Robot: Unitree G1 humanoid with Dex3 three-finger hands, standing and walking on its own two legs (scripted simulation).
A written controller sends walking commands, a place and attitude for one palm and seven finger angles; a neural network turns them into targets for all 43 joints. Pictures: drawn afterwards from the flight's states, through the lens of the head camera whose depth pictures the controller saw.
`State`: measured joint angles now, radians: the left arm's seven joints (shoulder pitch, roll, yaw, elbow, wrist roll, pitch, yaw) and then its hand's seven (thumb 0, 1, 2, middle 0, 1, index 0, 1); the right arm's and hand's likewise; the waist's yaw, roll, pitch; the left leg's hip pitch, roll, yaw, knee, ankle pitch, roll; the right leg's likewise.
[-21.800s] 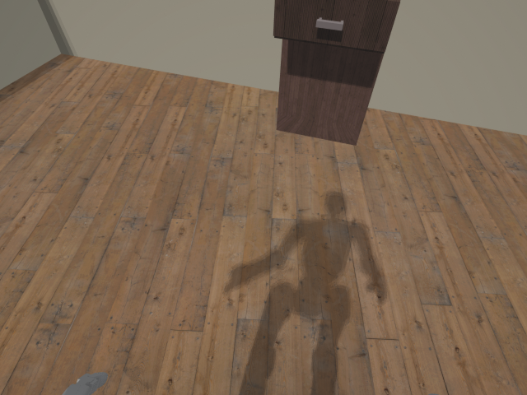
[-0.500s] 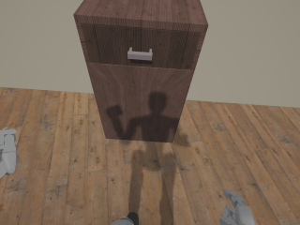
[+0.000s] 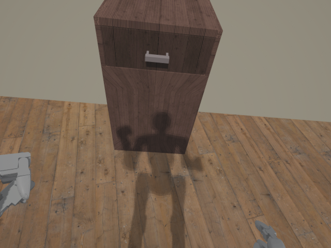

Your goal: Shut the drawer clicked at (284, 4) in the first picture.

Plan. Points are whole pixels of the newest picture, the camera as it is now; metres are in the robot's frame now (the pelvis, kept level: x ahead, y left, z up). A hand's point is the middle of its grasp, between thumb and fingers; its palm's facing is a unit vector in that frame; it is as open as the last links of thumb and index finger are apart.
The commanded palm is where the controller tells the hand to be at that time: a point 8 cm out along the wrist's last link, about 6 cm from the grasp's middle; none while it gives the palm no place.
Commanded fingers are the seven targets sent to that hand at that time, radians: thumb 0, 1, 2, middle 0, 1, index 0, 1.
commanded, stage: stop stepping back and stand still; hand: left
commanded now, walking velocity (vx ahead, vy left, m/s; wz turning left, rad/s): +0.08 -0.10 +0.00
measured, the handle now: (157, 56) +0.85 +0.10 +0.02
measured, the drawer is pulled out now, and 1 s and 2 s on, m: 0.00 0.00 0.00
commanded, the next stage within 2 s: let the arm hang, fingers relaxed in 0.96 s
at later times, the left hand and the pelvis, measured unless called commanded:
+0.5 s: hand (12, 213) +0.13 +0.25 +0.15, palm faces +0.39 -0.84 -0.38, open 3.2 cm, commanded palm +0.09 +0.29 +0.18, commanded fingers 0.00 0.90 0.90 -1.40 -1.60 -1.40 -1.60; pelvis -0.05 +0.01 +0.00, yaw -2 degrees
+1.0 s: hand (24, 194) +0.16 +0.24 +0.16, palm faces +0.31 -0.82 -0.48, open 3.3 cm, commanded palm +0.11 +0.29 +0.18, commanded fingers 0.00 0.90 0.90 -1.40 -1.60 -1.40 -1.60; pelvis -0.03 +0.01 +0.01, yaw -2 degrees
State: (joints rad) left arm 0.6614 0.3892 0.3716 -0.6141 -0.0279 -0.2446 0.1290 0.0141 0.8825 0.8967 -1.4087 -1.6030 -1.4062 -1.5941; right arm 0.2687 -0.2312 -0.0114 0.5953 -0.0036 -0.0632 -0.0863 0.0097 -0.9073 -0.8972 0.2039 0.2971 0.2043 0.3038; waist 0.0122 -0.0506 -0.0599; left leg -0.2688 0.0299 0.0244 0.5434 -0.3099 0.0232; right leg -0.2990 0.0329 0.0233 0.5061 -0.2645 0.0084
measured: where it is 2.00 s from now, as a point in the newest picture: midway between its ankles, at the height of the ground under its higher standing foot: outside the picture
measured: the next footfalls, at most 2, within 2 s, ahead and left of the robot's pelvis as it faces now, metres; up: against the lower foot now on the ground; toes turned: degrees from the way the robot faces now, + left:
right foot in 0.30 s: +0.00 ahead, -0.08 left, +0.00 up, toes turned -2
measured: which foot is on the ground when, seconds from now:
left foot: down 0.00-1.00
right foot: down 0.00-0.02, up 0.04-0.28, down 0.30-1.00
